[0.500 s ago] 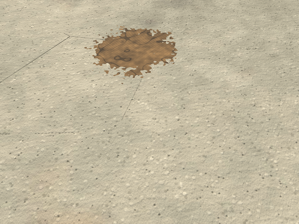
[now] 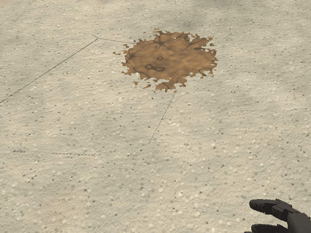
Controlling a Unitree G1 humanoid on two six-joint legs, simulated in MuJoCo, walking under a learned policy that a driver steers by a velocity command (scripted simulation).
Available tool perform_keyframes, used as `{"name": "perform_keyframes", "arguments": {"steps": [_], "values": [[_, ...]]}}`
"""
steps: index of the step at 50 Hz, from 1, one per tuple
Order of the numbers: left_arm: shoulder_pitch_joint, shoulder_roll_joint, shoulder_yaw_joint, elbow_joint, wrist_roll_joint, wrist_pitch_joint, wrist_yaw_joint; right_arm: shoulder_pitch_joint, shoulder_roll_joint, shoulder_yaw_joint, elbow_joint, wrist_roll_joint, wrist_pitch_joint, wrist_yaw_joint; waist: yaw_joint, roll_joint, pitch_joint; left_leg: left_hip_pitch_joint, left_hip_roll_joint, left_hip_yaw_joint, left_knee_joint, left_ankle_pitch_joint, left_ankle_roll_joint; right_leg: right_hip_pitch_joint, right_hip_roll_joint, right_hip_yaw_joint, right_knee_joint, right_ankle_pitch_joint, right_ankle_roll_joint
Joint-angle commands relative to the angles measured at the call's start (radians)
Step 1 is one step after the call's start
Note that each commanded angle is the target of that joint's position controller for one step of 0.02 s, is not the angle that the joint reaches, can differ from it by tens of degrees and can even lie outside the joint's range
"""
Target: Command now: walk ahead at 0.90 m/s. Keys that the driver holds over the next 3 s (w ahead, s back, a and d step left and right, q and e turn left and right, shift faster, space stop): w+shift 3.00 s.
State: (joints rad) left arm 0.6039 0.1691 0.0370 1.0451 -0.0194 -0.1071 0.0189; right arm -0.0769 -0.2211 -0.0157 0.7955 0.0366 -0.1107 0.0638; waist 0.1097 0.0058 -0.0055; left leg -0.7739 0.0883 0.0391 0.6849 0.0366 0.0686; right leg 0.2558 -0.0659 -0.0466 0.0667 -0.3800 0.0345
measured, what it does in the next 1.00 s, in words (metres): walks ahead: left foot, then right foot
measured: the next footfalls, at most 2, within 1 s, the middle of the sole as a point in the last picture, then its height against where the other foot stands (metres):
left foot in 0.08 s outside the picture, level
right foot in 0.60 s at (200, 168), level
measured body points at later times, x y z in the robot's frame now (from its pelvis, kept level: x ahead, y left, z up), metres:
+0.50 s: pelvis +0.42 +0.05 +0.01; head +0.43 +0.05 +0.46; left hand +0.67 +0.27 -0.06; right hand +0.35 -0.18 -0.14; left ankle +0.25 +0.15 -0.72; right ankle +0.69 -0.10 -0.65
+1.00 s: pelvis +0.89 +0.02 +0.01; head +0.90 +0.03 +0.46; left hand +0.83 +0.27 -0.13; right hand +1.13 -0.19 -0.06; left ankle +1.17 +0.19 -0.65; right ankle +0.74 -0.07 -0.72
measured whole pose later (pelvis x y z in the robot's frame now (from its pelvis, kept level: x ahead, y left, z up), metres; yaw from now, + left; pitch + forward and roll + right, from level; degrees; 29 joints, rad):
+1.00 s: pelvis +0.89 +0.02 +0.01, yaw +0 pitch +0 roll -2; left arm 0.50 0.21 0.02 0.95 -0.01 -0.13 -0.01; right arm 0.00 -0.24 -0.01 0.77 0.02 -0.11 0.04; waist 0.09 0.03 0.00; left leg -0.78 0.13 0.00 0.63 0.25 0.05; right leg 0.17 0.07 -0.05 0.15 -0.33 -0.04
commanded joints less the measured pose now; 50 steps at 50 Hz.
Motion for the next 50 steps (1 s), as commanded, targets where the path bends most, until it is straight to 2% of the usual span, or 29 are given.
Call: {"name": "perform_keyframes", "arguments": {"steps": [1, 2, 3, 4, 5, 6, 7, 8, 9, 10, 11, 12, 15, 18, 22, 26, 28, 29, 30, 31, 32, 33, 34, 35, 37, 39, 44, 47, 50], "values": [[-0.003, 0.196, 0.034, -0.044, 0.005, -0.004, 0.000, -0.124, -0.078, -0.023, -0.098, 0.007, -0.013, 0.008, -0.081, -0.165, 0.163, 0.168, -0.077, 0.076, -0.064, -0.069, 0.042, -0.167, -0.209, 0.017, 0.054, 0.744, -0.172], [-0.001, 0.210, 0.036, -0.037, 0.019, 0.005, -0.001, -0.058, -0.109, -0.039, -0.094, 0.012, -0.007, 0.005, -0.131, -0.223, 0.097, 0.264, -0.111, 0.095, -0.043, -0.130, 0.059, -0.128, -0.226, 0.009, 0.172, 1.015, -0.162], [-0.017, 0.216, 0.036, -0.034, 0.036, 0.016, 0.000, 0.124, -0.160, -0.067, -0.056, 0.021, 0.002, -0.004, -0.236, -0.269, -0.013, 0.489, -0.153, 0.119, -0.005, -0.192, 0.083, -0.171, -0.220, -0.015, 0.385, 1.234, -0.149], [-0.069, 0.227, 0.034, -0.056, 0.038, 0.019, 0.002, 0.375, -0.223, -0.099, 0.016, 0.028, 0.016, -0.018, -0.366, -0.251, -0.134, 0.840, -0.127, 0.067, 0.007, -0.210, 0.109, -0.376, -0.184, -0.017, 0.678, 1.227, -0.121], [-0.047, 0.112, 0.007, -0.101, 0.043, 0.006, -0.007, 0.558, -0.324, -0.121, 0.069, -0.001, 0.024, -0.036, -0.355, 0.031, -0.304, 1.222, 0.121, -0.342, -0.040, -0.582, 0.179, -0.758, -0.063, 0.019, 1.126, 0.635, -0.089], [0.020, 0.003, -0.023, -0.106, -0.012, -0.046, -0.017, 0.615, -0.330, -0.114, 0.094, -0.021, 0.011, -0.022, -0.279, 0.333, -0.525, 1.326, 0.301, -0.922, -0.373, -1.055, 0.270, -0.922, 0.103, 0.213, 1.392, -0.068, -0.096], [-0.126, 0.125, 0.014, -0.140, -0.055, -0.066, -0.012, 0.550, -0.205, -0.084, 0.117, -0.020, 0.004, -0.018, -0.286, 0.266, -0.351, 1.216, 0.265, -0.910, -0.486, -0.972, 0.194, -1.035, 0.046, 0.246, 1.482, -0.043, -0.142], [-0.248, 0.150, 0.020, -0.179, -0.071, -0.070, -0.008, 0.495, -0.150, -0.070, 0.123, -0.027, -0.005, -0.011, -0.266, 0.162, -0.187, 1.049, 0.244, -0.723, -0.450, -0.767, 0.158, -1.087, 0.003, 0.196, 1.489, 0.010, -0.158], [-0.302, 0.127, 0.015, -0.200, -0.045, -0.069, 0.000, 0.406, -0.126, -0.061, 0.125, -0.036, -0.016, -0.003, -0.208, 0.017, -0.118, 0.850, 0.206, -0.583, -0.441, -0.585, 0.141, -1.030, -0.048, 0.180, 1.432, 0.076, -0.164], [-0.289, 0.108, 0.021, -0.206, -0.025, -0.054, 0.001, 0.333, -0.085, -0.050, 0.126, -0.054, -0.023, 0.002, -0.137, 0.021, -0.081, 0.684, 0.161, -0.472, -0.431, -0.518, 0.133, -0.962, -0.093, 0.182, 1.375, 0.140, -0.169], [-0.250, 0.074, 0.017, -0.206, -0.022, -0.029, -0.006, 0.296, -0.044, -0.038, 0.135, -0.064, -0.023, 0.003, -0.085, 0.062, -0.055, 0.565, 0.129, -0.401, -0.441, -0.522, 0.135, -0.912, -0.119, 0.182, 1.359, 0.162, -0.173], [-0.235, 0.053, 0.013, -0.206, -0.024, -0.006, -0.010, 0.281, -0.033, -0.034, 0.141, -0.054, -0.021, 0.000, -0.060, 0.082, -0.020, 0.494, 0.116, -0.351, -0.473, -0.524, 0.141, -0.907, -0.131, 0.171, 1.335, 0.153, -0.170], [-0.320, 0.073, 0.008, -0.249, -0.003, 0.022, -0.004, 0.305, -0.072, -0.032, 0.159, -0.036, -0.026, -0.021, -0.042, 0.074, 0.101, 0.383, 0.109, -0.267, -0.569, -0.467, 0.158, -1.015, -0.152, 0.140, 1.220, 0.240, -0.122], [-0.487, 0.121, 0.011, -0.299, 0.016, 0.006, -0.006, 0.392, -0.102, -0.031, 0.165, -0.035, -0.030, -0.048, -0.095, 0.019, 0.149, 0.426, 0.079, -0.172, -0.609, -0.282, 0.152, -1.070, -0.137, 0.090, 0.951, 0.460, -0.078], [-0.668, 0.100, -0.004, -0.352, -0.004, -0.021, -0.046, 0.531, -0.137, -0.026, 0.181, -0.018, -0.026, -0.071, -0.166, -0.023, 0.167, 0.573, 0.077, -0.075, -0.664, -0.163, 0.123, -0.967, -0.071, 0.017, 0.618, 0.663, -0.078], [-0.760, 0.119, -0.003, -0.405, -0.016, -0.031, -0.087, 0.588, -0.170, -0.035, 0.187, -0.020, 0.008, -0.079, -0.169, 0.016, 0.187, 0.864, 0.138, -0.031, -0.598, 0.108, 0.106, -0.977, -0.002, -0.014, 0.429, 0.551, -0.105], [-0.650, 0.181, 0.022, -0.402, -0.027, -0.025, -0.086, 0.581, -0.215, -0.048, 0.183, -0.052, 0.026, -0.077, -0.085, 0.106, 0.070, 0.993, 0.166, -0.026, -0.409, 0.627, 0.087, -0.842, 0.072, -0.052, 0.470, 0.404, -0.141], [-0.497, 0.233, 0.044, -0.376, -0.036, -0.015, -0.076, 0.563, -0.232, -0.054, 0.183, -0.071, 0.040, -0.075, 0.005, 0.162, -0.031, 1.010, 0.167, -0.015, -0.217, 0.858, 0.080, -0.681, 0.107, -0.067, 0.508, 0.324, -0.171], [-0.245, 0.283, 0.067, -0.310, -0.035, -0.001, -0.061, 0.503, -0.220, -0.048, 0.165, -0.075, 0.049, -0.075, 0.137, 0.167, -0.153, 0.833, 0.134, 0.015, 0.098, 0.853, 0.049, -0.349, 0.085, -0.039, 0.532, 0.304, -0.200], [-0.083, 0.390, 0.090, -0.269, 0.014, 0.000, -0.052, 0.647, -0.052, -0.009, 0.128, -0.071, 0.031, -0.057, 0.059, -0.103, -0.384, 0.358, 0.003, -0.022, 0.567, 0.368, 0.012, 0.180, -0.190, 0.418, 0.557, -0.008, -0.344], [-0.022, 0.350, 0.087, -0.233, 0.008, -0.011, -0.065, 0.685, 0.012, 0.020, 0.152, -0.017, -0.016, -0.042, 0.038, -0.310, -0.560, 0.150, -0.153, -0.191, 0.792, -0.448, 0.009, 0.343, -0.319, 0.918, 0.279, -0.458, -0.414], [-0.055, 0.251, 0.062, -0.211, 0.012, -0.014, -0.058, 0.514, -0.129, -0.019, 0.102, 0.030, -0.040, -0.046, 0.064, -0.270, -0.381, 0.025, -0.089, -0.213, 0.832, -0.433, 0.060, 0.257, -0.277, 0.873, 0.184, -0.419, -0.325], [-0.134, 0.209, 0.048, -0.217, 0.020, -0.018, -0.057, 0.380, -0.142, -0.018, 0.053, 0.043, -0.051, -0.050, 0.043, -0.160, -0.224, -0.010, -0.045, -0.187, 0.818, -0.402, 0.073, 0.089, -0.251, 0.699, 0.193, -0.244, -0.292], [-0.209, 0.178, 0.036, -0.216, 0.033, -0.025, -0.066, 0.300, -0.117, -0.013, 0.028, 0.020, -0.055, -0.054, 0.000, -0.006, -0.121, 0.023, -0.009, -0.168, 0.750, -0.355, 0.076, -0.117, -0.211, 0.574, 0.173, -0.076, -0.277], [-0.318, 0.119, 0.017, -0.219, 0.049, -0.036, -0.075, 0.358, -0.085, -0.018, 0.033, 0.000, -0.023, -0.047, -0.118, -0.018, -0.053, 0.135, 0.062, -0.178, 0.654, -0.284, 0.068, -0.368, -0.145, 0.424, 0.146, -0.005, -0.270], [-0.335, 0.127, 0.014, -0.204, 0.022, -0.034, -0.073, 0.381, -0.052, -0.013, 0.035, -0.004, 0.010, -0.050, -0.163, -0.047, 0.020, 0.132, 0.094, -0.157, 0.584, -0.288, 0.041, -0.494, -0.134, 0.343, 0.081, 0.000, -0.279], [-0.234, 0.171, 0.018, -0.176, 0.018, -0.038, -0.037, 0.139, -0.086, -0.014, -0.040, -0.034, 0.010, -0.056, -0.104, -0.018, 0.147, 0.017, 0.089, -0.078, 0.224, 0.063, -0.032, -0.540, -0.076, 0.154, 0.003, 0.239, -0.253], [-0.142, 0.188, 0.014, -0.155, 0.006, -0.041, -0.022, 0.029, -0.065, -0.006, -0.072, -0.022, -0.008, -0.034, -0.061, -0.010, 0.149, 0.135, 0.031, -0.017, 0.005, 0.281, -0.031, -0.497, -0.067, 0.074, -0.047, 0.290, -0.232], [-0.084, 0.207, 0.020, -0.127, -0.001, -0.022, -0.014, -0.073, -0.082, -0.007, -0.117, -0.009, -0.019, -0.008, -0.040, -0.019, 0.198, 0.103, 0.003, -0.017, -0.168, 0.250, -0.015, -0.299, -0.120, 0.048, -0.037, 0.365, -0.214]]}}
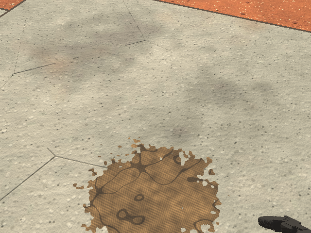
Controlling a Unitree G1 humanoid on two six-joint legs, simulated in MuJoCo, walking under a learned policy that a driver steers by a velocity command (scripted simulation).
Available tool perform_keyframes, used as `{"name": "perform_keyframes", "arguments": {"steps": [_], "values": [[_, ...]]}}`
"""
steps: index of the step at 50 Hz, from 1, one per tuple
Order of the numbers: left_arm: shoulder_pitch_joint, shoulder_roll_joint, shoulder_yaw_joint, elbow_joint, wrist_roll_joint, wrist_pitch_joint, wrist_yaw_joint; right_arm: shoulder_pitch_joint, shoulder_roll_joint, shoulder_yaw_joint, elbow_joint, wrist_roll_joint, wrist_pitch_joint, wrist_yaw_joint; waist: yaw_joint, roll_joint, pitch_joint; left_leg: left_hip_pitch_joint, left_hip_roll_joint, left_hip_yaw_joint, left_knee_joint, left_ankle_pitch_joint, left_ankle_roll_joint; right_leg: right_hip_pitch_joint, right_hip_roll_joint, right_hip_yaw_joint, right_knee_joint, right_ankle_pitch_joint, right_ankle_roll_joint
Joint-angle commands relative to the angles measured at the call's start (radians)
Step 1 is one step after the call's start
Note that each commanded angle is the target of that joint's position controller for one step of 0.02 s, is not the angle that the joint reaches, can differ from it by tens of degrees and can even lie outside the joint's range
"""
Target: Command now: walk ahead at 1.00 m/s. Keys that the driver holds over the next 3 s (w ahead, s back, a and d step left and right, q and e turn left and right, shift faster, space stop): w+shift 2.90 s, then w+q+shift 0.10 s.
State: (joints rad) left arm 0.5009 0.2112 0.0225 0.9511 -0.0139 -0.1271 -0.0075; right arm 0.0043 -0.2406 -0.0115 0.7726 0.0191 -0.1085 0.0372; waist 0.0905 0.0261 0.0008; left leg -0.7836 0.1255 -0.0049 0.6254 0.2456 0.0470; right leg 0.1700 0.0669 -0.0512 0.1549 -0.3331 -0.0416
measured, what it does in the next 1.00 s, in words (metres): walks ahead: left foot, then right foot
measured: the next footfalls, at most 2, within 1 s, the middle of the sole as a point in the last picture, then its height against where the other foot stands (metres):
left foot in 0.12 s outside the picture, level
right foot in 0.62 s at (194, 164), level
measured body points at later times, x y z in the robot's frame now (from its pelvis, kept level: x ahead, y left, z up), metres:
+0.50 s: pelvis +0.48 +0.04 +0.00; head +0.49 +0.04 +0.45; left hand +0.73 +0.25 -0.07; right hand +0.42 -0.20 -0.14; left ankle +0.33 +0.13 -0.73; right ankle +0.75 -0.13 -0.66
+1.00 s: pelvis +0.97 +0.01 +0.00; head +0.98 +0.01 +0.45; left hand +0.91 +0.25 -0.14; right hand +1.21 -0.21 -0.06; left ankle +1.24 +0.17 -0.66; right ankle +0.83 -0.08 -0.73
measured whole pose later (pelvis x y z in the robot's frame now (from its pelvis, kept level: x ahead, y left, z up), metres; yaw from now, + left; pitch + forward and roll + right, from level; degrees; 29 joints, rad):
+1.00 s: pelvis +0.97 +0.01 +0.00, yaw +0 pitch +0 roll -2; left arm 0.50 0.23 0.03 0.93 -0.02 -0.13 -0.02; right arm 0.01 -0.25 -0.01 0.74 0.01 -0.11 0.03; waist 0.10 0.03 0.00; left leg -0.78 0.13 -0.02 0.65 0.21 0.04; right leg 0.14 0.09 -0.02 0.17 -0.32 -0.05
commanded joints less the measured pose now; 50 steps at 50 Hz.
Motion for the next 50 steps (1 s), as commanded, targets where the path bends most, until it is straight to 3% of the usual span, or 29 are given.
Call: {"name": "perform_keyframes", "arguments": {"steps": [1, 3, 5, 6, 7, 8, 9, 10, 11, 12, 13, 15, 20, 22, 26, 29, 30, 31, 32, 33, 34, 35, 36, 37, 38, 39, 41, 45, 50], "values": [[0.029, 0.173, 0.037, -0.028, -0.005, 0.010, 0.016, -0.173, -0.068, -0.015, -0.109, 0.012, -0.024, 0.027, -0.025, -0.048, 0.188, 0.099, -0.053, 0.037, -0.144, -0.002, 0.015, -0.131, -0.271, 0.049, -0.099, 0.393, -0.131], [0.010, 0.217, 0.049, -0.032, 0.013, 0.030, 0.019, -0.103, -0.118, -0.036, -0.112, 0.019, -0.024, 0.033, -0.086, -0.113, 0.105, 0.179, -0.120, 0.074, -0.131, -0.132, 0.042, 0.012, -0.305, 0.045, 0.030, 0.820, -0.109], [-0.032, 0.244, 0.055, -0.030, 0.050, 0.059, 0.020, 0.180, -0.201, -0.077, -0.059, 0.035, -0.004, 0.012, -0.253, -0.207, -0.078, 0.463, -0.180, 0.109, -0.055, -0.286, 0.094, 0.047, -0.307, 0.025, 0.386, 1.256, -0.089], [-0.082, 0.217, 0.043, -0.056, 0.053, 0.065, 0.024, 0.429, -0.243, -0.092, 0.006, 0.026, 0.011, -0.003, -0.372, -0.180, -0.215, 0.843, -0.093, 0.006, 0.022, -0.355, 0.119, -0.217, -0.277, 0.020, 0.733, 1.118, -0.067], [0.131, -0.004, -0.011, -0.074, 0.032, 0.034, -0.006, 0.533, -0.348, -0.118, 0.038, -0.013, 0.001, 0.001, -0.216, 0.207, -0.430, 1.317, 0.197, -0.600, -0.063, -0.824, 0.332, -0.717, -0.065, 0.098, 1.220, 0.299, -0.005], [0.100, 0.057, -0.009, -0.048, -0.023, -0.008, -0.010, 0.584, -0.249, -0.101, 0.069, -0.014, -0.005, 0.006, -0.259, 0.245, -0.530, 1.372, 0.223, -0.917, -0.320, -1.092, 0.311, -0.828, -0.013, 0.243, 1.319, -0.106, -0.039], [-0.089, 0.154, 0.018, -0.110, -0.064, -0.024, -0.005, 0.511, -0.176, -0.083, 0.081, -0.011, -0.009, 0.001, -0.262, 0.217, -0.303, 1.237, 0.194, -0.776, -0.367, -0.991, 0.234, -0.934, -0.075, 0.213, 1.346, -0.077, -0.073], [-0.206, 0.150, 0.011, -0.156, -0.058, -0.033, 0.004, 0.422, -0.146, -0.073, 0.071, -0.018, -0.015, 0.004, -0.233, 0.058, -0.185, 1.049, 0.165, -0.626, -0.369, -0.811, 0.203, -0.928, -0.118, 0.198, 1.305, -0.022, -0.083], [-0.261, 0.130, 0.011, -0.173, -0.034, -0.035, 0.006, 0.355, -0.115, -0.062, 0.072, -0.032, -0.022, 0.012, -0.184, -0.033, -0.100, 0.859, 0.129, -0.513, -0.380, -0.677, 0.195, -0.893, -0.151, 0.183, 1.240, 0.026, -0.083], [-0.235, 0.119, 0.015, -0.176, -0.023, -0.022, 0.004, 0.303, -0.080, -0.050, 0.072, -0.049, -0.030, 0.017, -0.117, -0.021, -0.071, 0.719, 0.089, -0.421, -0.393, -0.629, 0.186, -0.821, -0.195, 0.193, 1.187, 0.069, -0.084], [-0.214, 0.097, 0.015, -0.167, -0.017, -0.001, 0.001, 0.270, -0.037, -0.037, 0.078, -0.047, -0.029, 0.022, -0.080, -0.008, -0.038, 0.632, 0.051, -0.355, -0.413, -0.612, 0.177, -0.790, -0.215, 0.184, 1.165, 0.087, -0.083], [-0.190, 0.069, 0.006, -0.171, -0.013, 0.028, 0.001, 0.262, -0.062, -0.039, 0.092, -0.018, -0.028, 0.017, -0.040, 0.033, 0.027, 0.521, 0.055, -0.293, -0.475, -0.614, 0.197, -0.812, -0.253, 0.165, 1.091, 0.079, -0.054], [-0.448, 0.097, 0.003, -0.255, 0.012, 0.019, 0.003, 0.369, -0.109, -0.040, 0.115, -0.013, -0.033, -0.019, -0.113, -0.020, 0.136, 0.494, -0.003, -0.106, -0.546, -0.344, 0.167, -0.907, -0.241, 0.076, 0.717, 0.449, 0.012], [-0.527, 0.064, -0.009, -0.280, 0.002, 0.006, -0.013, 0.436, -0.133, -0.038, 0.128, -0.007, -0.035, -0.029, -0.148, 0.002, 0.136, 0.503, -0.002, -0.065, -0.577, -0.315, 0.158, -0.815, -0.205, 0.032, 0.571, 0.605, 0.011], [-0.661, 0.090, -0.003, -0.337, -0.018, -0.013, -0.051, 0.526, -0.152, -0.038, 0.159, 0.002, -0.007, -0.043, -0.173, -0.008, 0.181, 0.766, 0.055, -0.026, -0.570, -0.176, 0.134, -0.827, -0.140, 0.015, 0.335, 0.598, -0.009], [-0.546, 0.165, 0.031, -0.341, -0.027, -0.006, -0.055, 0.508, -0.211, -0.055, 0.159, -0.030, 0.024, -0.049, -0.068, 0.085, 0.045, 0.993, 0.106, -0.015, -0.347, 0.454, 0.103, -0.712, -0.043, -0.032, 0.358, 0.396, -0.054], [-0.393, 0.212, 0.052, -0.313, -0.038, 0.006, -0.044, 0.488, -0.226, -0.059, 0.161, -0.054, 0.039, -0.049, 0.024, 0.133, -0.055, 1.020, 0.112, -0.008, -0.161, 0.676, 0.095, -0.569, -0.017, -0.042, 0.403, 0.316, -0.083], [-0.154, 0.248, 0.070, -0.253, -0.036, 0.022, -0.028, 0.422, -0.219, -0.056, 0.145, -0.060, 0.051, -0.050, 0.156, 0.138, -0.164, 0.873, 0.085, 0.028, 0.142, 0.677, 0.064, -0.278, -0.050, -0.019, 0.415, 0.307, -0.109], [0.028, 0.329, 0.085, -0.198, -0.004, 0.034, -0.013, 0.467, -0.117, -0.033, 0.103, -0.063, 0.041, -0.048, 0.134, -0.067, -0.337, 0.510, -0.016, 0.011, 0.533, 0.242, 0.055, 0.129, -0.250, 0.296, 0.472, 0.037, -0.162], [0.042, 0.324, 0.088, -0.183, -0.001, 0.017, -0.031, 0.624, 0.032, 0.012, 0.123, -0.006, -0.001, -0.024, 0.024, -0.436, -0.518, 0.179, -0.216, -0.119, 0.879, -0.659, 0.014, 0.395, -0.447, 0.903, 0.222, -0.382, -0.338], [0.014, 0.210, 0.067, -0.168, 0.005, 0.016, -0.027, 0.507, -0.111, -0.019, 0.104, 0.033, -0.031, -0.022, 0.067, -0.312, -0.408, 0.070, -0.139, -0.174, 0.896, -0.641, 0.064, 0.343, -0.393, 0.932, 0.112, -0.451, -0.264], [-0.036, 0.163, 0.054, -0.166, 0.016, 0.014, -0.025, 0.341, -0.140, -0.024, 0.053, 0.058, -0.043, -0.022, 0.065, -0.199, -0.232, 0.030, -0.101, -0.149, 0.888, -0.626, 0.078, 0.183, -0.369, 0.725, 0.123, -0.284, -0.230], [-0.100, 0.164, 0.053, -0.159, 0.028, 0.004, -0.033, 0.256, -0.107, -0.014, 0.019, 0.040, -0.052, -0.026, 0.018, -0.016, -0.128, 0.054, -0.064, -0.135, 0.805, -0.587, 0.083, -0.012, -0.333, 0.617, 0.098, -0.111, -0.212], [-0.162, 0.130, 0.043, -0.161, 0.040, -0.007, -0.040, 0.234, -0.098, -0.021, 0.014, 0.019, -0.045, -0.027, -0.036, 0.018, -0.076, 0.100, -0.024, -0.133, 0.726, -0.545, 0.082, -0.157, -0.295, 0.514, 0.085, -0.008, -0.207], [-0.203, 0.097, 0.032, -0.160, 0.051, -0.010, -0.044, 0.273, -0.082, -0.021, 0.019, 0.015, -0.028, -0.021, -0.089, -0.018, -0.050, 0.148, 0.004, -0.138, 0.699, -0.523, 0.077, -0.259, -0.272, 0.462, 0.066, 0.016, -0.212], [-0.223, 0.078, 0.026, -0.155, 0.037, -0.010, -0.047, 0.295, -0.067, -0.020, 0.027, 0.012, -0.010, -0.020, -0.116, -0.034, -0.023, 0.160, 0.022, -0.128, 0.665, -0.525, 0.067, -0.322, -0.258, 0.419, 0.040, 0.030, -0.218], [-0.218, 0.099, 0.027, -0.137, 0.009, -0.011, -0.042, 0.274, -0.048, -0.013, 0.015, 0.004, 0.014, -0.025, -0.143, -0.054, 0.052, 0.118, 0.058, -0.107, 0.577, -0.508, 0.038, -0.420, -0.253, 0.350, -0.022, 0.028, -0.217], [-0.141, 0.147, 0.036, -0.118, 0.011, -0.015, -0.013, 0.055, -0.072, -0.009, -0.056, -0.021, 0.004, -0.026, -0.081, -0.028, 0.138, 0.052, 0.048, -0.039, 0.258, -0.170, -0.016, -0.460, -0.197, 0.185, -0.076, 0.230, -0.188], [0.010, 0.175, 0.034, -0.068, -0.011, -0.009, 0.004, -0.136, -0.064, -0.004, -0.125, 0.005, -0.021, 0.010, -0.014, -0.032, 0.166, 0.188, -0.041, 0.025, -0.083, 0.056, -0.003, -0.306, -0.219, 0.094, -0.131, 0.326, -0.148]]}}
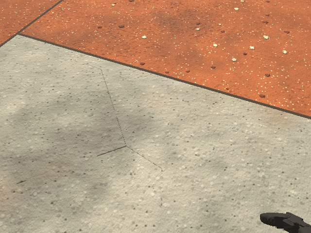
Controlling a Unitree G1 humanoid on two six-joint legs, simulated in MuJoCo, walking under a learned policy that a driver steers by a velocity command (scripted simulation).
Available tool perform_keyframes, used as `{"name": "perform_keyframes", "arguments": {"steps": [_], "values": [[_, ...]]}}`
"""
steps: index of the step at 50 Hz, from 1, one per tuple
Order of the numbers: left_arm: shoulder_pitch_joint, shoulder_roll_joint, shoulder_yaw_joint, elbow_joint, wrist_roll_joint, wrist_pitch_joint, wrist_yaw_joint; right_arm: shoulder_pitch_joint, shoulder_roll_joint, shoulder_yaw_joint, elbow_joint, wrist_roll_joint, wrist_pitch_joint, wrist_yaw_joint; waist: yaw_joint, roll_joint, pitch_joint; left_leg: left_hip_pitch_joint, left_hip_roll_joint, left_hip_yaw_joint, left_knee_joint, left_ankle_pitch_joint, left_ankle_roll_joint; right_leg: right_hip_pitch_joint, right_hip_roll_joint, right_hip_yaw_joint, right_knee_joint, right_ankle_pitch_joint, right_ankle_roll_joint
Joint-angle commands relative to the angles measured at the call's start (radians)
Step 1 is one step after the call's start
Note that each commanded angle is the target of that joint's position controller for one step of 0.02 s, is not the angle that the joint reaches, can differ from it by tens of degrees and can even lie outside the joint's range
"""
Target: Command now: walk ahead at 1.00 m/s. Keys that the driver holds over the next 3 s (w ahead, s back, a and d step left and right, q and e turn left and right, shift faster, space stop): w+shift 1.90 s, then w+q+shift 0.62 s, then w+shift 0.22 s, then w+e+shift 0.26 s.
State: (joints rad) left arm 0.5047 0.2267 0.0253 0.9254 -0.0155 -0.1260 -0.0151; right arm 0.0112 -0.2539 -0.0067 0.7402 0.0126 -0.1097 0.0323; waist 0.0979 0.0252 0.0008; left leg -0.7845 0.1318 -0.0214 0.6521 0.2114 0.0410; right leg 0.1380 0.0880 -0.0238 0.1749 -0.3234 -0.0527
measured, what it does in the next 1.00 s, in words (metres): walks ahead: left foot, then right foot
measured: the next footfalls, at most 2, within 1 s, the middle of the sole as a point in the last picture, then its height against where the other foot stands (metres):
left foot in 0.12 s outside the picture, level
right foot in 0.62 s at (195, 164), level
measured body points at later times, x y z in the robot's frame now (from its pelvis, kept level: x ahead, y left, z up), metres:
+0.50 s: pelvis +0.49 +0.04 +0.00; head +0.50 +0.03 +0.45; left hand +0.73 +0.25 -0.06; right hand +0.42 -0.21 -0.14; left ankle +0.34 +0.13 -0.73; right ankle +0.75 -0.13 -0.66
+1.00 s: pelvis +0.97 +0.00 +0.00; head +0.98 +0.01 +0.45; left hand +0.91 +0.26 -0.14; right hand +1.22 -0.21 -0.06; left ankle +1.24 +0.17 -0.66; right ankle +0.83 -0.09 -0.73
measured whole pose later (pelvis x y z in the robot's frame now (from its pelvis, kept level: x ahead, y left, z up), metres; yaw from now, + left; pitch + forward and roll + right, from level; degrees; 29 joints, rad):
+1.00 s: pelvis +0.97 +0.00 +0.00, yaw +0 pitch +1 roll -2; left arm 0.51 0.23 0.03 0.92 -0.02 -0.12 -0.01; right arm 0.01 -0.26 -0.01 0.72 0.01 -0.11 0.03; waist 0.10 0.03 0.00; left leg -0.78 0.13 -0.03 0.65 0.21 0.04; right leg 0.14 0.08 -0.02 0.17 -0.33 -0.05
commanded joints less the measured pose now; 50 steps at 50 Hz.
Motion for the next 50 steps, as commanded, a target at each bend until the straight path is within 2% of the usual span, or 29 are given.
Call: {"name": "perform_keyframes", "arguments": {"steps": [1, 4, 5, 6, 7, 8, 9, 10, 11, 12, 13, 14, 16, 20, 23, 26, 29, 31, 32, 33, 34, 35, 36, 37, 38, 39, 41, 45, 50], "values": [[0.018, 0.165, 0.033, -0.035, -0.009, 0.001, 0.014, -0.167, -0.060, -0.012, -0.108, 0.014, -0.022, 0.022, -0.023, -0.036, 0.169, 0.159, -0.062, 0.047, -0.154, 0.053, 0.010, -0.180, -0.259, 0.059, -0.127, 0.383, -0.129], [0.014, 0.216, 0.045, -0.025, 0.021, 0.036, 0.022, -0.077, -0.132, -0.046, -0.119, 0.024, -0.020, 0.028, -0.112, -0.136, 0.046, 0.247, -0.160, 0.103, -0.140, -0.156, 0.053, 0.058, -0.310, 0.049, 0.088, 1.000, -0.094], [-0.003, 0.232, 0.048, -0.021, 0.042, 0.052, 0.024, 0.063, -0.173, -0.066, -0.094, 0.035, -0.010, 0.019, -0.196, -0.193, -0.047, 0.386, -0.181, 0.109, -0.098, -0.232, 0.082, 0.080, -0.320, 0.044, 0.265, 1.212, -0.084], [-0.065, 0.232, 0.045, -0.033, 0.051, 0.065, 0.028, 0.301, -0.210, -0.085, -0.035, 0.037, 0.004, 0.004, -0.331, -0.201, -0.157, 0.667, -0.155, 0.093, -0.083, -0.240, 0.108, -0.053, -0.296, 0.010, 0.552, 1.235, -0.054], [-0.051, 0.150, 0.021, -0.072, 0.068, 0.057, 0.032, 0.516, -0.302, -0.101, 0.023, 0.018, 0.020, -0.016, -0.349, -0.017, -0.335, 1.053, 0.051, -0.198, 0.012, -0.423, 0.128, -0.364, -0.219, 0.026, 0.938, 0.803, -0.049], [0.144, -0.026, -0.025, -0.059, 0.003, 0.017, 0.003, 0.529, -0.307, -0.106, 0.039, 0.004, 0.003, 0.006, -0.204, 0.405, -0.532, 1.367, 0.255, -0.820, -0.257, -0.899, 0.340, -0.742, -0.002, 0.146, 1.313, -0.104, 0.002], [0.025, 0.126, 0.005, -0.065, -0.038, -0.013, 0.003, 0.508, -0.187, -0.085, 0.054, -0.003, 0.003, 0.003, -0.260, 0.256, -0.434, 1.314, 0.201, -0.875, -0.391, -1.002, 0.268, -0.852, -0.075, 0.207, 1.330, -0.087, -0.049], [-0.150, 0.160, 0.014, -0.121, -0.064, -0.023, 0.004, 0.450, -0.133, -0.072, 0.053, -0.013, -0.001, 0.000, -0.259, 0.148, -0.242, 1.157, 0.175, -0.665, -0.374, -0.849, 0.230, -0.906, -0.114, 0.177, 1.325, -0.064, -0.062], [-0.240, 0.130, 0.003, -0.155, -0.046, -0.030, 0.008, 0.384, -0.132, -0.070, 0.058, -0.024, -0.011, 0.008, -0.215, -0.043, -0.130, 0.956, 0.138, -0.549, -0.399, -0.663, 0.212, -0.879, -0.152, 0.163, 1.248, -0.022, -0.066], [-0.264, 0.118, 0.010, -0.162, -0.021, -0.025, 0.010, 0.324, -0.101, -0.062, 0.058, -0.037, -0.022, 0.013, -0.161, -0.070, -0.079, 0.808, 0.100, -0.448, -0.408, -0.564, 0.210, -0.833, -0.190, 0.159, 1.169, 0.020, -0.062], [-0.227, 0.101, 0.010, -0.158, -0.016, -0.010, 0.003, 0.286, -0.064, -0.049, 0.061, -0.049, -0.024, 0.016, -0.106, -0.035, -0.051, 0.704, 0.072, -0.388, -0.428, -0.538, 0.210, -0.781, -0.219, 0.165, 1.140, 0.045, -0.059], [-0.203, 0.084, 0.009, -0.150, -0.015, 0.007, 0.001, 0.267, -0.042, -0.043, 0.066, -0.038, -0.023, 0.019, -0.078, -0.011, -0.025, 0.643, 0.057, -0.343, -0.454, -0.527, 0.215, -0.767, -0.235, 0.155, 1.107, 0.047, -0.051], [-0.222, 0.063, 0.001, -0.161, -0.008, 0.031, 0.005, 0.271, -0.060, -0.044, 0.084, -0.009, -0.024, 0.016, -0.051, 0.007, 0.048, 0.545, 0.055, -0.280, -0.514, -0.526, 0.215, -0.809, -0.273, 0.135, 1.025, 0.056, -0.025], [-0.434, 0.086, -0.004, -0.232, 0.016, 0.022, 0.006, 0.345, -0.108, -0.052, 0.101, -0.009, -0.028, -0.012, -0.109, -0.023, 0.136, 0.504, 0.003, -0.118, -0.571, -0.315, 0.189, -0.885, -0.265, 0.068, 0.722, 0.379, 0.026], [-0.572, 0.063, -0.014, -0.272, 0.005, 0.000, -0.020, 0.451, -0.119, -0.046, 0.127, 0.007, -0.031, -0.025, -0.166, -0.035, 0.146, 0.507, -0.016, -0.034, -0.628, -0.263, 0.161, -0.725, -0.199, -0.003, 0.484, 0.617, 0.022], [-0.660, 0.079, -0.008, -0.317, -0.012, -0.008, -0.041, 0.516, -0.143, -0.048, 0.157, 0.010, -0.009, -0.032, -0.178, -0.010, 0.165, 0.739, 0.037, -0.015, -0.603, -0.127, 0.145, -0.761, -0.155, -0.010, 0.328, 0.588, 0.004], [-0.571, 0.153, 0.026, -0.327, -0.020, -0.004, -0.047, 0.514, -0.195, -0.061, 0.166, -0.019, 0.024, -0.041, -0.086, 0.092, 0.043, 0.978, 0.088, -0.003, -0.385, 0.493, 0.106, -0.670, -0.056, -0.063, 0.339, 0.380, -0.039], [-0.185, 0.235, 0.066, -0.241, -0.033, 0.022, -0.021, 0.428, -0.213, -0.063, 0.156, -0.049, 0.053, -0.046, 0.139, 0.150, -0.162, 0.873, 0.077, 0.038, 0.084, 0.721, 0.065, -0.253, -0.066, -0.046, 0.391, 0.303, -0.094], [0.009, 0.314, 0.082, -0.186, -0.001, 0.036, -0.006, 0.466, -0.120, -0.042, 0.114, -0.053, 0.045, -0.046, 0.133, -0.033, -0.338, 0.517, -0.013, 0.029, 0.472, 0.327, 0.054, 0.163, -0.267, 0.254, 0.457, 0.065, -0.148], [0.032, 0.317, 0.087, -0.169, -0.003, 0.019, -0.024, 0.617, 0.032, 0.004, 0.130, -0.004, 0.005, -0.023, 0.024, -0.410, -0.528, 0.187, -0.217, -0.093, 0.832, -0.615, 0.009, 0.438, -0.468, 0.855, 0.227, -0.356, -0.326], [0.008, 0.208, 0.066, -0.154, 0.005, 0.020, -0.019, 0.506, -0.107, -0.027, 0.114, 0.036, -0.025, -0.020, 0.068, -0.303, -0.431, 0.073, -0.146, -0.154, 0.856, -0.610, 0.058, 0.391, -0.413, 0.901, 0.107, -0.441, -0.256], [-0.041, 0.160, 0.053, -0.151, 0.016, 0.018, -0.015, 0.341, -0.132, -0.031, 0.062, 0.063, -0.038, -0.019, 0.065, -0.202, -0.243, 0.026, -0.107, -0.129, 0.851, -0.599, 0.071, 0.230, -0.388, 0.697, 0.115, -0.283, -0.221], [-0.101, 0.161, 0.053, -0.142, 0.028, 0.009, -0.022, 0.255, -0.099, -0.021, 0.029, 0.047, -0.047, -0.023, 0.020, -0.024, -0.132, 0.043, -0.073, -0.115, 0.770, -0.564, 0.077, 0.038, -0.352, 0.591, 0.087, -0.118, -0.203], [-0.161, 0.126, 0.043, -0.144, 0.042, -0.002, -0.028, 0.230, -0.091, -0.028, 0.024, 0.025, -0.042, -0.024, -0.034, 0.010, -0.075, 0.088, -0.033, -0.111, 0.692, -0.524, 0.076, -0.111, -0.317, 0.491, 0.072, -0.011, -0.199], [-0.203, 0.090, 0.031, -0.142, 0.054, -0.005, -0.031, 0.270, -0.074, -0.028, 0.029, 0.020, -0.025, -0.017, -0.090, -0.025, -0.050, 0.140, -0.006, -0.118, 0.666, -0.501, 0.072, -0.217, -0.295, 0.441, 0.052, 0.011, -0.205], [-0.225, 0.067, 0.025, -0.139, 0.042, -0.005, -0.035, 0.292, -0.059, -0.027, 0.039, 0.018, -0.008, -0.016, -0.118, -0.040, -0.025, 0.156, 0.012, -0.109, 0.632, -0.503, 0.063, -0.281, -0.282, 0.400, 0.024, 0.022, -0.211], [-0.228, 0.084, 0.025, -0.122, 0.011, -0.007, -0.032, 0.274, -0.038, -0.020, 0.029, 0.011, 0.017, -0.021, -0.149, -0.057, 0.050, 0.119, 0.050, -0.092, 0.541, -0.491, 0.036, -0.385, -0.279, 0.334, -0.039, 0.013, -0.210], [-0.157, 0.138, 0.037, -0.104, 0.012, -0.013, -0.004, 0.058, -0.061, -0.015, -0.040, -0.015, 0.007, -0.021, -0.092, -0.029, 0.137, 0.059, 0.042, -0.027, 0.229, -0.145, -0.015, -0.435, -0.222, 0.163, -0.097, 0.213, -0.179], [-0.002, 0.168, 0.036, -0.052, -0.010, -0.005, 0.013, -0.136, -0.055, -0.011, -0.106, 0.011, -0.017, 0.016, -0.024, -0.028, 0.164, 0.203, -0.049, 0.038, -0.112, 0.086, -0.002, -0.279, -0.242, 0.067, -0.156, 0.309, -0.139]]}}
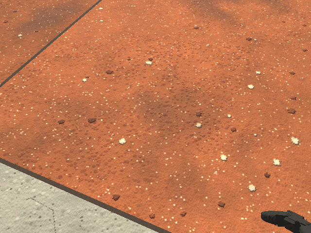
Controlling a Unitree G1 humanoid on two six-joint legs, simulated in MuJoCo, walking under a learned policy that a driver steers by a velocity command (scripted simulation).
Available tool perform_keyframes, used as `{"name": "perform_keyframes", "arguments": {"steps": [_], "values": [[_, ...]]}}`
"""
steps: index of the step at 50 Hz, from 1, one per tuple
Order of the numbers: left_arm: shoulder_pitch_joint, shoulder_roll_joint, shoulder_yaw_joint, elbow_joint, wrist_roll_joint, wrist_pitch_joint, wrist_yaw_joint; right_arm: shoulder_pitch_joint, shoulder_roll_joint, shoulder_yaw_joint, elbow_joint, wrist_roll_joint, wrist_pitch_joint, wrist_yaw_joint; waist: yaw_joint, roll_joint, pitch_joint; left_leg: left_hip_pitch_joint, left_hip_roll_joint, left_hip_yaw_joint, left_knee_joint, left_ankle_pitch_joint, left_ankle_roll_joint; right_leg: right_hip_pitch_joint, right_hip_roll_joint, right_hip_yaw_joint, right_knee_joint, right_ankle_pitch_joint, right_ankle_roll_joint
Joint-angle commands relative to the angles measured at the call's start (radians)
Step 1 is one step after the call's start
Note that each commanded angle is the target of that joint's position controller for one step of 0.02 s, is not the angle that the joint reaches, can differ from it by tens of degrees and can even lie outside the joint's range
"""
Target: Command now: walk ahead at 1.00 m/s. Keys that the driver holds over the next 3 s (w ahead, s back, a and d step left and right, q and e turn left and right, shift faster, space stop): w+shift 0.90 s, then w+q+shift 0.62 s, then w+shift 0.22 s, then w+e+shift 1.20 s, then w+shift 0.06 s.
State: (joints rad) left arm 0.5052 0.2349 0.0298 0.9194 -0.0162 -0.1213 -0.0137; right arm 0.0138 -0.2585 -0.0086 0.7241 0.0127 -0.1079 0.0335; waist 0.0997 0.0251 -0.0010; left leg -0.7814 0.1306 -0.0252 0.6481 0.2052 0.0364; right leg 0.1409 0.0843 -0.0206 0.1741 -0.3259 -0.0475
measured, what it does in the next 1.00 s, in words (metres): walks ahead: left foot, then right foot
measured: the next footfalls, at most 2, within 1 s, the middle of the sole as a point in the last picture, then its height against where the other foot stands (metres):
left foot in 0.12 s outside the picture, level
right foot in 0.62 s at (196, 165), level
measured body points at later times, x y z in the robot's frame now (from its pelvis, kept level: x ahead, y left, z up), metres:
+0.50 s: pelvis +0.49 +0.04 +0.00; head +0.50 +0.03 +0.45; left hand +0.73 +0.25 -0.06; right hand +0.42 -0.21 -0.14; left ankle +0.33 +0.13 -0.73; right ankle +0.75 -0.13 -0.66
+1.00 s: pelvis +0.98 +0.00 +0.00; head +0.98 +0.01 +0.45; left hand +0.92 +0.26 -0.14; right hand +1.22 -0.22 -0.07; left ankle +1.25 +0.16 -0.66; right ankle +0.82 -0.09 -0.73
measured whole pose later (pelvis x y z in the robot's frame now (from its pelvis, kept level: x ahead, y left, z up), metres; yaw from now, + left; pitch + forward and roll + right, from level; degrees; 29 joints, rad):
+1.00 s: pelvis +0.98 +0.00 +0.00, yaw +1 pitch +1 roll -2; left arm 0.49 0.24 0.03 0.93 -0.01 -0.12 -0.01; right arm 0.03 -0.26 -0.02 0.73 0.02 -0.10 0.04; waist 0.09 0.02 0.00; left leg -0.79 0.11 0.00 0.64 0.24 0.05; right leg 0.18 0.07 -0.05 0.14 -0.33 -0.04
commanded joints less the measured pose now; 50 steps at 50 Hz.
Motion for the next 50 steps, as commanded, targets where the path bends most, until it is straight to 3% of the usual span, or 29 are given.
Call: {"name": "perform_keyframes", "arguments": {"steps": [1, 4, 5, 6, 7, 8, 9, 10, 11, 13, 15, 18, 20, 25, 28, 30, 31, 32, 33, 34, 35, 36, 37, 38, 40, 43, 45, 47, 50], "values": [[0.012, 0.165, 0.033, -0.037, -0.009, 0.001, 0.014, -0.162, -0.059, -0.012, -0.104, 0.013, -0.022, 0.022, -0.026, -0.035, 0.168, 0.171, -0.064, 0.049, -0.150, 0.052, 0.010, -0.186, -0.257, 0.057, -0.128, 0.388, -0.136], [0.010, 0.219, 0.045, -0.026, 0.023, 0.037, 0.021, -0.054, -0.135, -0.047, -0.110, 0.024, -0.017, 0.026, -0.125, -0.145, 0.033, 0.272, -0.160, 0.103, -0.125, -0.168, 0.056, 0.052, -0.309, 0.047, 0.112, 1.032, -0.098], [-0.013, 0.233, 0.047, -0.022, 0.044, 0.054, 0.023, 0.107, -0.178, -0.069, -0.078, 0.035, -0.006, 0.016, -0.220, -0.195, -0.069, 0.432, -0.181, 0.112, -0.088, -0.234, 0.086, 0.063, -0.315, 0.037, 0.306, 1.230, -0.086], [-0.077, 0.225, 0.041, -0.041, 0.051, 0.065, 0.028, 0.355, -0.214, -0.087, -0.015, 0.033, 0.009, 0.000, -0.355, -0.192, -0.184, 0.750, -0.126, 0.065, -0.052, -0.256, 0.111, -0.125, -0.288, 0.008, 0.620, 1.179, -0.053], [0.089, 0.042, -0.001, -0.074, 0.047, 0.044, 0.014, 0.491, -0.322, -0.110, 0.019, -0.015, 0.006, -0.005, -0.246, 0.113, -0.407, 1.251, 0.152, -0.425, -0.035, -0.557, 0.264, -0.585, -0.134, 0.047, 1.085, 0.547, -0.013], [0.132, 0.015, -0.025, -0.044, -0.001, 0.004, -0.001, 0.551, -0.270, -0.105, 0.051, -0.001, -0.003, 0.008, -0.249, 0.286, -0.578, 1.400, 0.249, -0.875, -0.290, -0.950, 0.336, -0.777, -0.017, 0.187, 1.283, -0.114, -0.012], [-0.043, 0.140, 0.011, -0.087, -0.047, -0.016, 0.002, 0.507, -0.182, -0.085, 0.067, -0.002, -0.002, -0.001, -0.274, 0.227, -0.377, 1.292, 0.200, -0.794, -0.369, -0.951, 0.257, -0.899, -0.086, 0.183, 1.315, -0.089, -0.051], [-0.184, 0.149, 0.008, -0.138, -0.055, -0.027, 0.006, 0.432, -0.145, -0.074, 0.063, -0.011, -0.004, -0.003, -0.257, 0.106, -0.215, 1.108, 0.171, -0.619, -0.369, -0.789, 0.225, -0.927, -0.128, 0.161, 1.287, -0.050, -0.061], [-0.260, 0.126, 0.004, -0.160, -0.034, -0.034, 0.007, 0.367, -0.128, -0.068, 0.066, -0.025, -0.010, 0.003, -0.215, -0.017, -0.108, 0.909, 0.131, -0.502, -0.390, -0.628, 0.214, -0.899, -0.160, 0.143, 1.214, -0.010, -0.063], [-0.211, 0.094, 0.009, -0.154, -0.014, -0.007, 0.000, 0.278, -0.052, -0.045, 0.068, -0.048, -0.019, 0.013, -0.100, 0.005, -0.044, 0.667, 0.071, -0.362, -0.430, -0.553, 0.210, -0.786, -0.223, 0.149, 1.128, 0.051, -0.057], [-0.191, 0.060, 0.003, -0.148, -0.010, 0.025, 0.002, 0.256, -0.046, -0.042, 0.081, -0.016, -0.020, 0.014, -0.055, 0.026, 0.022, 0.547, 0.059, -0.286, -0.493, -0.552, 0.216, -0.789, -0.259, 0.133, 1.051, 0.042, -0.035], [-0.338, 0.074, -0.003, -0.200, 0.011, 0.032, 0.012, 0.301, -0.105, -0.054, 0.100, -0.011, -0.027, -0.004, -0.078, -0.001, 0.122, 0.491, 0.046, -0.189, -0.562, -0.428, 0.216, -0.903, -0.277, 0.101, 0.870, 0.239, 0.013], [-0.437, 0.078, -0.004, -0.226, 0.016, 0.019, 0.002, 0.338, -0.106, -0.052, 0.107, -0.009, -0.029, -0.017, -0.110, -0.014, 0.137, 0.472, -0.004, -0.081, -0.576, -0.310, 0.184, -0.855, -0.249, 0.050, 0.685, 0.438, 0.025], [-0.628, 0.071, -0.009, -0.291, -0.009, -0.005, -0.039, 0.493, -0.140, -0.051, 0.158, 0.011, -0.015, -0.035, -0.172, -0.023, 0.170, 0.673, 0.034, -0.004, -0.627, -0.216, 0.151, -0.745, -0.165, 0.000, 0.353, 0.620, 0.009], [-0.601, 0.124, 0.015, -0.313, -0.014, -0.008, -0.053, 0.506, -0.186, -0.063, 0.170, -0.007, 0.019, -0.043, -0.117, 0.050, 0.095, 0.932, 0.091, 0.005, -0.463, 0.291, 0.120, -0.721, -0.083, -0.044, 0.315, 0.441, -0.025], [-0.336, 0.205, 0.053, -0.265, -0.032, 0.012, -0.035, 0.471, -0.215, -0.069, 0.177, -0.044, 0.049, -0.045, 0.045, 0.146, -0.085, 0.985, 0.103, 0.025, -0.119, 0.726, 0.093, -0.459, -0.033, -0.071, 0.384, 0.295, -0.077], [-0.085, 0.243, 0.067, -0.201, -0.024, 0.028, -0.019, 0.419, -0.192, -0.058, 0.152, -0.049, 0.056, -0.051, 0.167, 0.129, -0.218, 0.744, 0.077, 0.038, 0.214, 0.593, 0.068, -0.094, -0.122, 0.022, 0.455, 0.244, -0.102], [0.016, 0.360, 0.097, -0.170, 0.013, 0.016, -0.024, 0.624, 0.021, -0.005, 0.124, -0.031, 0.025, -0.025, 0.022, -0.240, -0.448, 0.244, -0.125, -0.023, 0.707, -0.164, 0.009, 0.406, -0.418, 0.622, 0.396, -0.194, -0.319], [0.081, 0.266, 0.082, -0.136, 0.006, 0.012, -0.027, 0.593, -0.030, -0.004, 0.157, 0.012, -0.014, -0.017, 0.073, -0.292, -0.558, 0.121, -0.186, -0.155, 0.810, -0.635, 0.037, 0.471, -0.442, 0.942, 0.147, -0.467, -0.307], [0.010, 0.194, 0.062, -0.124, 0.008, 0.011, -0.017, 0.405, -0.128, -0.035, 0.098, 0.057, -0.030, -0.020, 0.073, -0.269, -0.321, 0.005, -0.120, -0.128, 0.841, -0.612, 0.070, 0.334, -0.408, 0.790, 0.107, -0.398, -0.231], [-0.071, 0.167, 0.052, -0.132, 0.017, 0.009, -0.018, 0.285, -0.122, -0.027, 0.054, 0.054, -0.042, -0.025, 0.049, -0.121, -0.189, 0.005, -0.079, -0.113, 0.798, -0.567, 0.079, 0.140, -0.376, 0.641, 0.098, -0.224, -0.203], [-0.132, 0.141, 0.044, -0.129, 0.032, 0.003, -0.024, 0.221, -0.100, -0.026, 0.037, 0.032, -0.046, -0.025, 0.005, -0.028, -0.089, 0.034, -0.050, -0.094, 0.730, -0.529, 0.079, -0.053, -0.337, 0.526, 0.079, -0.080, -0.197], [-0.182, 0.102, 0.031, -0.129, 0.050, -0.004, -0.029, 0.251, -0.088, -0.031, 0.037, 0.021, -0.034, -0.022, -0.065, -0.040, -0.058, 0.109, -0.008, -0.105, 0.675, -0.488, 0.079, -0.194, -0.301, 0.435, 0.063, -0.025, -0.189], [-0.218, 0.055, 0.018, -0.124, 0.048, -0.005, -0.037, 0.278, -0.065, -0.031, 0.050, 0.017, -0.014, -0.020, -0.107, -0.049, -0.031, 0.147, 0.012, -0.099, 0.650, -0.470, 0.076, -0.279, -0.268, 0.378, 0.038, -0.013, -0.181], [-0.239, 0.074, 0.021, -0.113, 0.016, -0.007, -0.035, 0.302, -0.036, -0.023, 0.053, 0.014, 0.017, -0.021, -0.150, -0.085, 0.033, 0.138, 0.049, -0.086, 0.573, -0.482, 0.045, -0.397, -0.273, 0.318, -0.028, -0.011, -0.201], [-0.188, 0.127, 0.032, -0.094, 0.014, -0.013, -0.015, 0.141, -0.057, -0.021, 0.000, -0.008, 0.020, -0.031, -0.121, -0.049, 0.128, 0.022, 0.060, -0.051, 0.378, -0.267, -0.004, -0.437, -0.256, 0.216, -0.091, 0.121, -0.197], [-0.143, 0.134, 0.030, -0.085, 0.013, -0.017, -0.001, 0.040, -0.046, -0.015, -0.028, -0.012, 0.006, -0.019, -0.086, -0.042, 0.135, 0.087, 0.030, 0.004, 0.191, -0.068, -0.011, -0.456, -0.211, 0.118, -0.108, 0.228, -0.167], [-0.087, 0.147, 0.029, -0.066, 0.006, -0.022, 0.008, -0.029, -0.041, -0.011, -0.039, 0.002, -0.005, 0.000, -0.053, -0.025, 0.137, 0.175, -0.009, 0.049, 0.043, 0.096, 0.003, -0.416, -0.211, 0.033, -0.161, 0.254, -0.144], [-0.022, 0.164, 0.032, -0.037, 0.011, -0.006, 0.016, -0.114, -0.054, -0.018, -0.073, 0.026, -0.006, 0.023, -0.030, -0.022, 0.164, 0.133, -0.065, 0.053, -0.101, 0.099, 0.030, -0.177, -0.255, -0.055, -0.162, 0.363, -0.101]]}}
